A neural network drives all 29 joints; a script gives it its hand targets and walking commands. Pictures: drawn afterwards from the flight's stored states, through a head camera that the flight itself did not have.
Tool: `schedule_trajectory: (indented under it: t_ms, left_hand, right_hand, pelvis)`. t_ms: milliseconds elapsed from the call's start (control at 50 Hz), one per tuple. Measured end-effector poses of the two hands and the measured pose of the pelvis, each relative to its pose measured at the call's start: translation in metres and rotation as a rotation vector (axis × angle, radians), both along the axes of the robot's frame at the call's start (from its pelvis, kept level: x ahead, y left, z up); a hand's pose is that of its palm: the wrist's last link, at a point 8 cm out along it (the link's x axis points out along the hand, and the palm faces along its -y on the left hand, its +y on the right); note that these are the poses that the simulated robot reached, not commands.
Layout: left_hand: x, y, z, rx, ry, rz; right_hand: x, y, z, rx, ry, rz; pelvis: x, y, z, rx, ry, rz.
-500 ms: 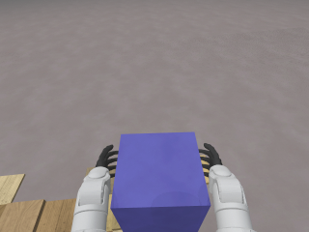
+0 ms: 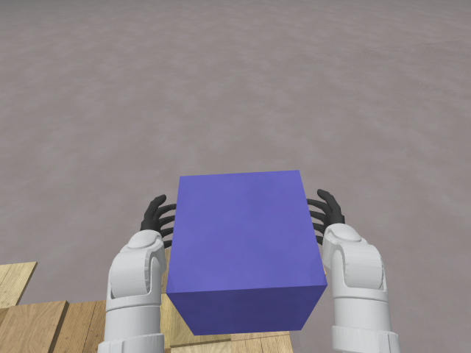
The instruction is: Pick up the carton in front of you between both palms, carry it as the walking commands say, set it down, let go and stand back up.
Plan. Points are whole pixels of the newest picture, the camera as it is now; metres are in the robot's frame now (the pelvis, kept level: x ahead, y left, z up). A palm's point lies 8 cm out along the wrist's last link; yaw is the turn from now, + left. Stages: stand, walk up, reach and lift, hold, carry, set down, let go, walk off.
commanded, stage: carry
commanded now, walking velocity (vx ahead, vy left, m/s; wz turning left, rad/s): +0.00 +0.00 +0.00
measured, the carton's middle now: (243, 257) +0.31 -0.01 +0.02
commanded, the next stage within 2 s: none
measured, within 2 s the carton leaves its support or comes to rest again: neither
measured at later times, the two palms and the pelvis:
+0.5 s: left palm (151, 215) +0.33 +0.15 +0.12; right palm (333, 212) +0.33 -0.16 +0.12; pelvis +0.00 +0.00 +0.00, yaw +0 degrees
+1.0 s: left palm (152, 218) +0.33 +0.14 +0.12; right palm (332, 216) +0.33 -0.16 +0.11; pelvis +0.00 +0.00 +0.00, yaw +0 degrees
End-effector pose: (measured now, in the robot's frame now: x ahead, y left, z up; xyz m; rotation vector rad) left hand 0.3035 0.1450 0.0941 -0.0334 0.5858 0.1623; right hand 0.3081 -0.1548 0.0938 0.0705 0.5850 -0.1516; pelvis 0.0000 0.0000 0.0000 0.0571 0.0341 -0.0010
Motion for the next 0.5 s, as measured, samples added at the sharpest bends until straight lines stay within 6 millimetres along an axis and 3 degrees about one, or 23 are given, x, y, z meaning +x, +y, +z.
schedule_trajectory:
  t_ms: [360,500]
  left_hand:
    - [0.019,-0.001,0.027,-0.045,0.017,0.027]
    - [0.026,0.000,0.029,-0.053,0.030,0.040]
  right_hand:
    - [0.017,-0.002,0.026,0.042,0.019,-0.031]
    - [0.022,-0.001,0.026,0.052,0.033,-0.043]
  pelvis:
    - [0.000,0.002,0.000,-0.002,-0.007,-0.005]
    - [0.002,0.002,-0.001,-0.003,-0.004,-0.004]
